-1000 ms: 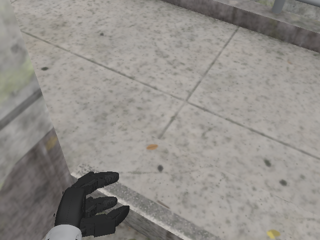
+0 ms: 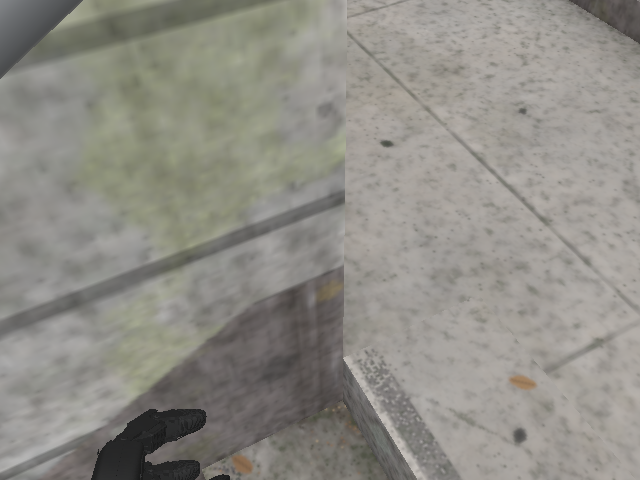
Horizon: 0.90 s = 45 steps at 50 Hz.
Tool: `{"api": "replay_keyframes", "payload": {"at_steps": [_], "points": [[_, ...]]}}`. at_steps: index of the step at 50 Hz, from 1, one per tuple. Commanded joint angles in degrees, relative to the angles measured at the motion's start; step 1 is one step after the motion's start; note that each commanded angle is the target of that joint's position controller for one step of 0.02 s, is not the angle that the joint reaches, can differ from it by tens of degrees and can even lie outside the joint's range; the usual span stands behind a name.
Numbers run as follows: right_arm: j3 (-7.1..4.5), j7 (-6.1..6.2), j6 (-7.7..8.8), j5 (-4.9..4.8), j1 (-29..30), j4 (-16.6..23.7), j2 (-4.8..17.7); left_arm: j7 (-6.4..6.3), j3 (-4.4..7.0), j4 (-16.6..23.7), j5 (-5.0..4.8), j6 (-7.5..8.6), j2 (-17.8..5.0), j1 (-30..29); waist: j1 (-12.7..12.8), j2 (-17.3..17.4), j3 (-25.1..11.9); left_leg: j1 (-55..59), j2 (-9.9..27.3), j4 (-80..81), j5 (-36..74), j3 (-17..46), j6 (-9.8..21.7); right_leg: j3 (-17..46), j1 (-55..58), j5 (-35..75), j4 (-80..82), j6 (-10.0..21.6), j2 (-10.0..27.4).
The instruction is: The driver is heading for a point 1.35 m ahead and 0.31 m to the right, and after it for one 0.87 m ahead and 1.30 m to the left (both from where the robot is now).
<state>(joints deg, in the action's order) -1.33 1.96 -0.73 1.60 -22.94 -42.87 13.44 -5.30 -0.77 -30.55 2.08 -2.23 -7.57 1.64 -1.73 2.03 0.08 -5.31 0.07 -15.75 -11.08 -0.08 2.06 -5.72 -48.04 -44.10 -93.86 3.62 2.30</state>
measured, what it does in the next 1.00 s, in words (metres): steps on the spot, turning right: right foot 0.16 m higher, then left foot 0.16 m lower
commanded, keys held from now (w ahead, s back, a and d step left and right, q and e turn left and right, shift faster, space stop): w+e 0.76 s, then w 0.18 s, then w+q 0.06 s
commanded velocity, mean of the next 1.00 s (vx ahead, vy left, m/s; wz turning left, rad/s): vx -0.02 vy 0.02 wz -0.37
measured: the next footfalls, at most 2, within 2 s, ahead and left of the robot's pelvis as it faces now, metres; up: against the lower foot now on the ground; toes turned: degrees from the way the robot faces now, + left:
right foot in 0.04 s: +0.07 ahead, -0.10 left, +0.16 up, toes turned -5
left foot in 0.72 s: -0.09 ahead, +0.12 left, +0.00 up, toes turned -13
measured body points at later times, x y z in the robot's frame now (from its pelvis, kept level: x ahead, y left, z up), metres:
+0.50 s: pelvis -0.04 -0.03 +0.10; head -0.01 -0.06 +0.55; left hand +0.18 +0.18 +0.02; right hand +0.01 -0.28 -0.04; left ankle -0.06 +0.11 -0.52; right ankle +0.03 -0.10 -0.59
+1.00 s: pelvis -0.07 -0.01 +0.00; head -0.05 -0.01 +0.44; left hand +0.19 +0.08 -0.10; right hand -0.13 -0.25 -0.13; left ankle -0.13 +0.13 -0.74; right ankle -0.09 -0.11 -0.59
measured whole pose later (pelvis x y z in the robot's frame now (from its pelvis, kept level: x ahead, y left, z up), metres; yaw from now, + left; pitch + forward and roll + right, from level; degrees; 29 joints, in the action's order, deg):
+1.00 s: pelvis -0.07 -0.01 +0.00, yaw -26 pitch +2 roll +0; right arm -1.3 3.2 -0.1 1.8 -20.1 -43.5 9.6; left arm -2.1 -0.3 -33.1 -0.3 -4.5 -7.8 5.7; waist -0.8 -1.0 0.9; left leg -0.8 3.7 -19.8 -16.5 -12.1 0.9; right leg -4.4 -45.4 -41.7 -85.4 6.0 1.5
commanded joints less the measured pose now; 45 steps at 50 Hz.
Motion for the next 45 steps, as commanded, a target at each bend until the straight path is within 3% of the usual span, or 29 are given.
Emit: {"api": "replay_keyframes", "payload": {"at_steps": [1,2,3,4,5,6,8,10,12,16,19,22,23,26,29,31,33,34,35,36,37,38,39,40,41,42,43,44,45], "points": [[-1.51,-0.57,0.48,-1.35,-0.7,1.0,6.0,-0.19,-0.05,1.5,-0.98,1.34,-1.7,6.9,2.9,8.4,-8.3,3.7,13.0,-5.9,71.7,-1.6,9.1,-3.3,14.5,-1.1,15.6,3.5,-3.8],[-1.71,-0.94,0.37,-2.24,-1.0,-0.2,6.5,0.04,-0.19,1.0,-0.86,2.0,-1.7,8.9,4.9,7.2,-9.6,2.2,11.4,-12.0,72.7,-3.1,7.0,1.4,20.2,10.6,25.5,4.4,-4.3],[-1.86,-1.17,0.35,-0.87,-0.2,1.6,6.5,0.81,0.52,1.1,0.36,2.32,-5.6,10.4,4.8,2.2,-10.1,-4.8,7.7,-24.7,57.5,-3.7,4.8,18.4,20.8,18.1,32.8,6.9,-0.8],[-2.58,-3.09,-1.62,-0.36,-2.3,4.9,6.7,0.18,2.33,0.4,1.74,1.23,-11.8,16.4,6.4,-18.8,-13.7,-19.6,-0.8,-35.9,-0.8,-2.9,2.3,49.3,29.6,29.1,59.0,10.6,12.0],[-2.25,-4.21,-3.81,2.27,-3.6,4.2,2.9,-0.63,2.31,-0.2,2.51,0.77,-12.4,13.4,2.1,-17.1,-9.8,-20.6,-0.3,-47.0,-17.7,7.4,1.0,62.1,21.8,37.3,68.7,13.0,15.0],[-1.64,-4.54,-4.76,2.75,-3.0,4.4,0.6,-0.3,2.37,1.4,1.57,1.21,-11.2,3.7,-1.4,-11.6,-1.9,-20.7,-0.4,-56.4,-16.0,7.6,-0.9,56.3,12.0,30.8,67.9,13.6,13.4],[-0.79,-1.84,-4.47,2.61,2.3,5.6,0.1,0.94,1.81,1.6,0.16,1.68,-7.7,-5.6,-4.3,-8.1,5.1,-25.4,-2.0,-65.2,-10.3,4.2,-2.9,41.2,3.6,16.3,63.3,11.1,8.5],[-1.16,0.18,-4.2,2.81,2.7,5.3,1.6,1.51,2.4,0.3,-0.11,1.89,-6.7,-2.2,-2.3,-7.9,3.8,-28.5,-3.6,-70.9,-2.0,0.3,-2.8,31.2,6.2,21.5,58.9,9.1,6.0],[-1.16,0.17,-3.58,1.46,2.0,5.3,0.7,2.17,3.22,-1.8,-0.16,1.34,-8.1,3.2,-1.4,-8.6,0.5,-31.0,-3.4,-71.2,1.3,-0.6,-2.4,26.6,12.7,21.5,56.8,6.9,3.5],[-1.11,-0.67,-1.05,0.69,6.0,6.5,0.0,0.24,4.32,-1.9,-0.27,0.8,-8.4,6.1,1.6,-9.6,-1.4,-31.9,-2.8,-63.5,3.0,-0.2,-3.8,25.3,19.5,19.1,60.2,6.1,1.2],[-1.16,-0.7,0.0,0.93,6.4,6.8,-0.8,-0.47,4.85,-1.6,-0.43,1.16,-7.9,7.1,2.3,-8.5,-3.0,-32.6,-3.7,-64.1,2.9,0.1,-3.8,29.0,21.3,21.1,60.3,8.8,2.1],[-1.63,-0.83,-0.65,1.17,7.1,8.1,-0.1,-0.87,5.15,-1.8,-0.22,2.36,-8.1,7.1,2.6,-7.2,-5.0,-32.6,-3.5,-61.1,2.7,0.8,-3.7,34.1,23.7,18.6,61.8,9.1,2.8],[-1.59,-0.97,-0.8,1.06,7.0,8.2,0.1,-1.12,5.5,-2.0,0.53,2.19,-9.1,7.4,3.4,-6.8,-5.3,-33.0,-3.8,-60.5,1.8,1.6,-3.9,36.6,25.3,17.9,62.6,9.2,2.7],[-1.88,-0.95,-1.8,0.82,6.2,9.5,1.6,-1.3,5.96,-1.9,0.73,1.66,-9.4,4.8,1.9,-8.4,-5.3,-29.6,-4.2,-55.6,-0.7,4.6,-4.1,39.5,22.5,13.5,61.4,10.5,1.6],[-1.83,-1.61,-2.23,-0.18,2.0,8.9,2.7,-1.58,5.61,-0.1,2.33,1.13,-9.0,1.0,-0.2,-9.6,-5.2,-16.8,-4.4,-40.4,-5.6,3.1,-2.0,35.8,13.4,14.2,59.9,7.7,-1.3],[-1.38,-2.36,-2.34,-1.65,-5.8,5.6,1.7,-1.67,5.7,1.7,2.72,-0.25,-7.7,-3.2,-2.1,-10.5,-6.1,-2.1,-5.4,-14.7,-3.6,-2.3,-1.0,26.3,9.1,15.0,57.1,0.7,-8.5],[-0.89,-1.53,-2.66,-2.32,-5.6,1.2,-2.2,-2.79,5.7,0.9,1.45,-1.79,-5.4,0.1,1.2,-6.2,-3.6,4.3,-1.9,7.3,17.7,-3.5,-2.1,24.1,10.8,9.4,45.2,-1.2,-12.5],[-0.3,-0.87,-2.5,-1.97,-0.2,1.4,-4.4,-3.17,5.91,-0.1,0.55,-1.98,-4.6,4.7,3.5,2.5,-0.9,1.8,3.0,12.2,18.9,-0.2,-2.3,18.1,10.2,8.6,25.9,-0.4,-17.4],[0.62,-1.28,-0.93,-0.66,6.7,3.8,-3.8,-3.22,5.95,0.0,-0.44,-1.74,-2.2,6.8,6.7,9.2,0.4,2.1,8.6,2.2,36.3,0.3,-0.8,8.7,1.8,8.3,-3.4,-2.1,-22.4],[0.79,-1.37,-0.33,0.92,11.1,5.2,-1.9,-3.74,4.76,0.6,-1.73,-1.01,-0.2,7.9,8.3,6.5,0.4,3.8,10.8,-0.7,49.4,-1.3,-0.6,10.1,-9.3,6.9,-20.1,-2.5,-19.9],[0.15,-1.66,0.7,1.78,10.2,5.8,1.8,-4.11,3.92,2.1,-1.68,-0.35,1.7,9.8,10.5,6.9,-0.5,6.1,16.2,-9.5,74.0,-1.5,0.7,9.4,-16.2,2.7,-32.9,-3.9,-19.4],[-1.36,-2.32,1.62,1.8,5.8,4.7,5.5,-4.43,3.77,3.1,0.17,0.91,0.0,10.4,10.8,7.4,1.4,7.1,23.7,-10.9,84.3,-1.5,3.4,5.2,-19.9,4.4,-38.1,-4.9,-13.2],[-2.29,-2.4,1.75,0.07,4.6,4.4,7.7,-4.49,4.22,2.8,1.28,1.81,-3.5,9.8,9.1,7.6,-0.1,11.3,23.7,-9.8,81.4,-1.5,7.0,4.6,-22.0,5.3,-39.7,-4.7,-9.7],[-2.32,-1.77,1.38,-0.17,4.5,5.1,7.5,-3.92,4.75,3.0,2.77,1.98,-5.3,4.2,6.3,4.6,-0.3,12.3,21.6,-8.7,73.2,-1.7,10.2,5.1,-23.8,6.0,-41.4,-4.6,-7.7],[-4.16,0.46,1.84,-0.41,2.4,5.6,10.5,-1.61,4.31,7.5,2.7,1.21,-5.9,-6.6,2.1,7.3,2.9,9.5,28.7,-4.5,60.0,6.9,15.8,10.8,-26.2,4.9,-34.1,-3.7,0.5],[-3.84,2.16,1.95,0.87,0.8,3.6,10.1,1.04,3.38,8.7,1.7,0.01,-5.0,-10.9,0.7,3.8,4.5,13.3,27.6,-1.9,55.0,8.0,16.1,11.8,-28.2,5.2,-26.0,-2.6,1.0],[-3.43,3.2,1.17,2.55,-1.9,2.7,7.9,3.58,2.4,8.1,0.83,-0.89,-3.0,-13.3,-1.8,2.3,5.6,17.1,22.6,-2.7,52.0,4.8,13.5,12.4,-29.5,3.3,-19.3,-0.9,0.1],[-3.08,3.53,0.44,3.11,-4.0,2.4,6.5,4.86,1.53,7.5,-0.46,-1.22,-1.6,-13.6,-3.3,0.4,4.8,18.1,19.9,-3.2,51.1,1.5,10.8,8.7,-26.8,3.8,-10.6,0.2,0.7],[-3.02,3.47,0.58,2.34,-4.3,2.7,6.6,4.55,1.02,7.2,-1.68,-1.23,-1.5,-13.6,-4.5,-2.0,3.6,15.2,20.1,-0.9,55.2,-1.0,10.5,1.7,-20.2,4.2,-2.9,0.0,0.7]]}}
